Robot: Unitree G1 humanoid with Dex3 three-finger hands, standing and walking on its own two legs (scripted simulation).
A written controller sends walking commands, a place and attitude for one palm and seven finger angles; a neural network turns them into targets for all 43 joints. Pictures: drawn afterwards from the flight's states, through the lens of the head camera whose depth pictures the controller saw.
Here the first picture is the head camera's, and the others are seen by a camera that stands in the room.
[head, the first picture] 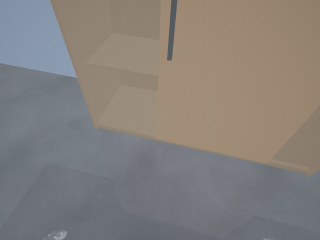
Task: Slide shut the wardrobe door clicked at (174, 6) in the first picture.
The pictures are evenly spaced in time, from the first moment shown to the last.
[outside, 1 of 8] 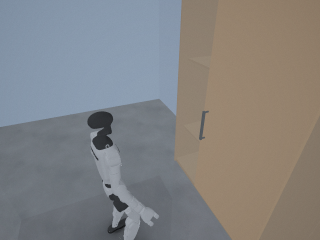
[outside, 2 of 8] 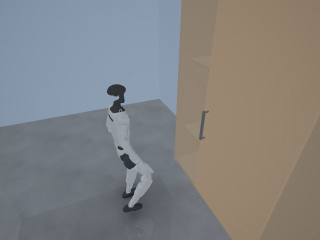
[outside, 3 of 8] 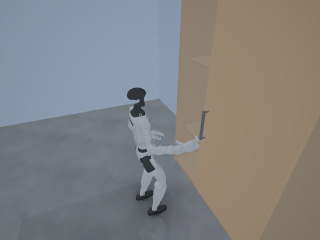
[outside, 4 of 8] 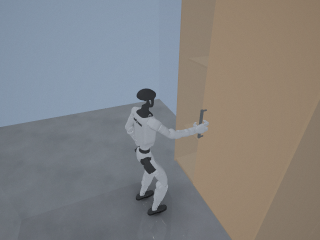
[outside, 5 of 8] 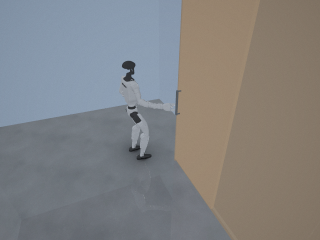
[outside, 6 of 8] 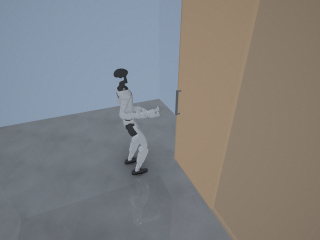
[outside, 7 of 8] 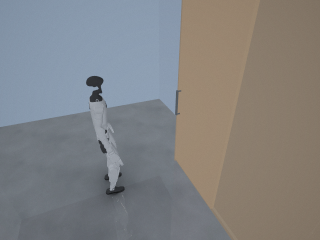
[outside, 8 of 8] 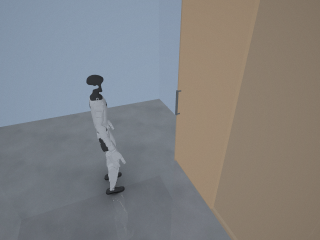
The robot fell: no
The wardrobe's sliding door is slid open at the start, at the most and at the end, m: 0.49 0.49 0.00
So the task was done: yes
